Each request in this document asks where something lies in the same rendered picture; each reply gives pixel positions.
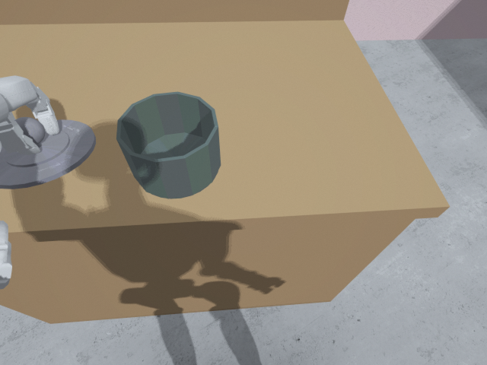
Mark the lid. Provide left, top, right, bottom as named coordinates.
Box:
left=0, top=119, right=96, bottom=189

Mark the left robot hand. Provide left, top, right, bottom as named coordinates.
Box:
left=0, top=75, right=59, bottom=155

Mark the pot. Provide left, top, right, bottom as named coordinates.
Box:
left=116, top=92, right=221, bottom=199

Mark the table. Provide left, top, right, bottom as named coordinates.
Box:
left=0, top=0, right=450, bottom=324

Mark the knob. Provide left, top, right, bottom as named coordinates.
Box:
left=15, top=117, right=45, bottom=144

